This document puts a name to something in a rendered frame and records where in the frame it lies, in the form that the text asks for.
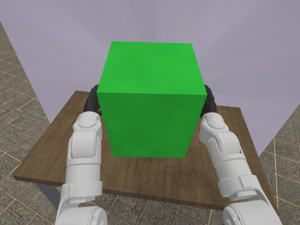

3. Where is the left robot hand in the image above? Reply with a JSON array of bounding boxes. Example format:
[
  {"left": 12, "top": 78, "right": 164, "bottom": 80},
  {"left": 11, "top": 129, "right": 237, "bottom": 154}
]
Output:
[{"left": 83, "top": 84, "right": 102, "bottom": 116}]

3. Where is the robot left forearm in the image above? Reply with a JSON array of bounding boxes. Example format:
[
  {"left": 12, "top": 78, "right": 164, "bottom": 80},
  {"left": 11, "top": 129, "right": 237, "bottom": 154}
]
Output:
[{"left": 55, "top": 112, "right": 102, "bottom": 225}]

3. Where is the table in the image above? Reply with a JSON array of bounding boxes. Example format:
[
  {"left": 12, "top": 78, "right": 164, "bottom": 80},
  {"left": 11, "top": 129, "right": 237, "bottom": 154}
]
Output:
[{"left": 12, "top": 90, "right": 280, "bottom": 225}]

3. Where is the left robot upper arm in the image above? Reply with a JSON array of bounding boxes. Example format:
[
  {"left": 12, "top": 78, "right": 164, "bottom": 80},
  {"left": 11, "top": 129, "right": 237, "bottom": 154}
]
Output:
[{"left": 56, "top": 206, "right": 107, "bottom": 225}]

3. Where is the right robot hand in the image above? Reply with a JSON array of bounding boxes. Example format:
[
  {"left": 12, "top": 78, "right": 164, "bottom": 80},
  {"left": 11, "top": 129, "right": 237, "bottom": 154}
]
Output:
[{"left": 200, "top": 84, "right": 217, "bottom": 119}]

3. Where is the carton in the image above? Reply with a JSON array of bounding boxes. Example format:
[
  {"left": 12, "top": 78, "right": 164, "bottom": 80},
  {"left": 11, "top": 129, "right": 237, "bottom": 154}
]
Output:
[{"left": 97, "top": 41, "right": 207, "bottom": 158}]

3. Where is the right robot upper arm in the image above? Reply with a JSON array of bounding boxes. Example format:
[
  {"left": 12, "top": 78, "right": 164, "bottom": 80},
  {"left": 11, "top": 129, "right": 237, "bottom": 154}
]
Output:
[{"left": 223, "top": 200, "right": 281, "bottom": 225}]

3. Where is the robot right forearm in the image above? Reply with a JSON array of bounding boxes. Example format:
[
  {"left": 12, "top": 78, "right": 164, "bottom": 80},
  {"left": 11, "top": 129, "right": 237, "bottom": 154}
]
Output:
[{"left": 199, "top": 112, "right": 282, "bottom": 225}]

